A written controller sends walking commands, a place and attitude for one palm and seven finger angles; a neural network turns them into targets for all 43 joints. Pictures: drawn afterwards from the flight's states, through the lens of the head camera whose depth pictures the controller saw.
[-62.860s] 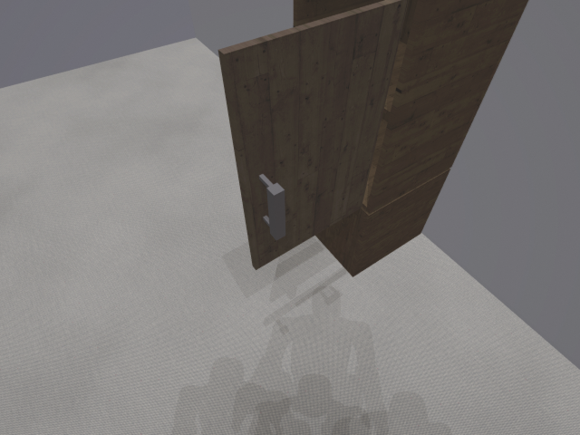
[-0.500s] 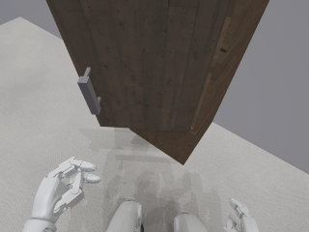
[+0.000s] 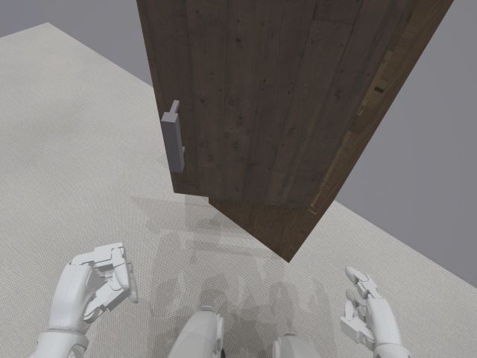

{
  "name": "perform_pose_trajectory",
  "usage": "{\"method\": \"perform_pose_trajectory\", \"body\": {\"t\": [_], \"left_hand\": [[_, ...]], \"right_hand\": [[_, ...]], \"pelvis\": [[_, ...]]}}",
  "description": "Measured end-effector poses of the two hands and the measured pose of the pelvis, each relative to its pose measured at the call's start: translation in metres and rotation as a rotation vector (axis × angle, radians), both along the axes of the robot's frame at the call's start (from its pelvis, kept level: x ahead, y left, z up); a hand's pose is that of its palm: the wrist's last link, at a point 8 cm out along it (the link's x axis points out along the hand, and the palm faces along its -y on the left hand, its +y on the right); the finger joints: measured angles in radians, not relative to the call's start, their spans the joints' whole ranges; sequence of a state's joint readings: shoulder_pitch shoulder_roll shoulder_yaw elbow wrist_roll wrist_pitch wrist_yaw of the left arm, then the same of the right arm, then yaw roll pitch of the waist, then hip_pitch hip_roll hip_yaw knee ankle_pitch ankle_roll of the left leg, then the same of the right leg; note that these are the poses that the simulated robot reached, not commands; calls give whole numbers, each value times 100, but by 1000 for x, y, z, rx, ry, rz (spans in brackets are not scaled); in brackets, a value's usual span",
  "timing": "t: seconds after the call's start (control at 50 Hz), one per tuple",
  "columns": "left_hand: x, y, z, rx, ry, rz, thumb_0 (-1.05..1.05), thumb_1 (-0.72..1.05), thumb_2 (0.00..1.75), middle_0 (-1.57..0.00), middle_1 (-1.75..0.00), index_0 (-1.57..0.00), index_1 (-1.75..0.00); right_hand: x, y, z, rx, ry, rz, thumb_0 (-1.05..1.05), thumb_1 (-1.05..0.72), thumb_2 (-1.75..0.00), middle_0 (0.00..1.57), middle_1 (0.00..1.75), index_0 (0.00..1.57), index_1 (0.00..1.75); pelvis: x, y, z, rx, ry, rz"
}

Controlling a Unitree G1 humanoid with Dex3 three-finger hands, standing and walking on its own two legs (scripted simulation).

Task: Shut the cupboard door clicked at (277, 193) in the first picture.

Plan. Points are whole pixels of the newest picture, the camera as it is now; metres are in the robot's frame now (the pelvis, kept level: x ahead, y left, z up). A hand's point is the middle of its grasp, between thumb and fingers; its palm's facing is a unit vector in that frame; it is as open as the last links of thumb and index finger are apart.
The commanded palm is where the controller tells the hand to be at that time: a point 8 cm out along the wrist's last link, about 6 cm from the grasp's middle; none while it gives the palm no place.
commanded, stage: raise the hand and make a fist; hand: left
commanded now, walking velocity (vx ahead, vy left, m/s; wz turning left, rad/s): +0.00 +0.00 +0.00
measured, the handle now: (176, 137) +0.53 +0.18 +0.03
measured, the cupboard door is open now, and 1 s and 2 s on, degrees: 33 33 33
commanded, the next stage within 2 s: bring the fist close to the handle in 0.60 s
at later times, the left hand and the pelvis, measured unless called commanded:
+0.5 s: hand (151, 268) +0.24 +0.16 +0.05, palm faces -0.03 -1.00 -0.04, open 3.1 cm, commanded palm +0.22 +0.21 +0.04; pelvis +0.02 -0.03 +0.00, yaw +0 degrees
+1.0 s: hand (168, 236) +0.30 +0.15 +0.03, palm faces -0.07 -1.00 -0.04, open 3.1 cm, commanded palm +0.29 +0.20 +0.04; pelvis +0.03 -0.05 -0.01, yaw -1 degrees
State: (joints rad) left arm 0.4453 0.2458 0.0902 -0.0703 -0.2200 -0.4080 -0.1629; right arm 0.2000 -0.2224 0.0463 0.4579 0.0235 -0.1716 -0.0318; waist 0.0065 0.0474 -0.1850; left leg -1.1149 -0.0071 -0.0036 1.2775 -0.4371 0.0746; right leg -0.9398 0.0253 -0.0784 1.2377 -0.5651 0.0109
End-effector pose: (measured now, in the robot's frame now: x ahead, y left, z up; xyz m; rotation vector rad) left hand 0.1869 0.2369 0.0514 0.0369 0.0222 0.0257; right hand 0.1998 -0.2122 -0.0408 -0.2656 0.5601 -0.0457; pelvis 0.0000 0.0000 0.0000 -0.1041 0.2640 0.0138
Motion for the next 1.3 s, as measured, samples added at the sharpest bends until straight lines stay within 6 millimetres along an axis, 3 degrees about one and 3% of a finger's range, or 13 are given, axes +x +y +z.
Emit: {"method": "perform_pose_trajectory", "body": {"t": [0.1, 0.26, 0.4, 0.56, 0.7, 0.78, 0.9, 1.0, 1.08, 1.18, 1.3], "left_hand": [[6, -7, -17, -10, 62, -73, 1, 90, 90, -127, -146, -127, -147], [20, 4, 9, 24, -50, -21, 1, 90, 90, -130, -149, -130, -149], [27, -19, -12, -15, 84, -83, 1, 90, 90, -130, -149, -130, -150], [37, -26, 8, 20, -55, -32, 2, 90, 90, -130, -150, -130, -150], [40, -43, -10, -4, 62, -77, 1, 90, 90, -130, -150, -130, -150], [43, -46, -4, 10, 30, -75, 2, 90, 90, -130, -150, -130, -150], [69, -28, -3, 39, -58, -24, 1, 90, 90, -130, -150, -130, -150], [94, -35, -14, 1, 4, -95, 1, 90, 90, -130, -150, -130, -150], [111, -42, -11, -5, 9, -127, 1, 90, 90, -130, -150, -130, -150], [127, -32, -4, -4, -36, -63, 1, 90, 90, -130, -150, -130, -150], [137, -27, -16, -3, -1, -57, 1, 90, 90, -130, -150, -130, -150]], "right_hand": [[-2, -1, -5, -15, 24, 12, 1, -90, -90, 20, 30, 21, 30], [-18, -23, -19, -22, 103, -38, 2, -90, -90, 20, 30, 21, 30], [-25, -43, -22, -22, 128, -89, 2, -90, -90, 20, 30, 21, 30], [-13, -59, -29, -21, 126, -95, 2, -90, -90, 20, 30, 20, 30], [2, -62, -33, 12, 117, -96, 2, -90, -90, 20, 30, 20, 30], [8, -63, -33, 9, 113, -93, 2, -90, -90, 20, 30, 20, 30], [9, -68, -44, -6, 144, -76, 1, -90, -90, 20, 30, 20, 30], [-1, -71, -49, -13, 183, -101, 2, -90, -90, 20, 30, 20, 30], [-12, -73, -47, -19, 210, -129, 2, -90, -90, 20, 30, 20, 30], [-24, -73, -45, -21, 249, -145, 2, -90, -90, 20, 30, 20, 30], [-33, -71, -47, -26, 294, -152, 1, -90, -90, 20, 30, 20, 30]], "pelvis": [[1, -2, -3, 0, 9, -1], [7, -10, -3, 2, 19, -4], [15, -20, 0, 15, 35, -11], [22, -33, -5, 26, 47, -13], [28, -41, -5, 40, 52, -18], [31, -45, -5, 45, 55, -20], [30, -48, -13, 40, 70, -17], [31, -45, -12, 37, 80, -20], [33, -41, -7, 41, 83, -31], [34, -37, -4, 46, 87, -38], [33, -33, -3, 43, 91, -36]]}}
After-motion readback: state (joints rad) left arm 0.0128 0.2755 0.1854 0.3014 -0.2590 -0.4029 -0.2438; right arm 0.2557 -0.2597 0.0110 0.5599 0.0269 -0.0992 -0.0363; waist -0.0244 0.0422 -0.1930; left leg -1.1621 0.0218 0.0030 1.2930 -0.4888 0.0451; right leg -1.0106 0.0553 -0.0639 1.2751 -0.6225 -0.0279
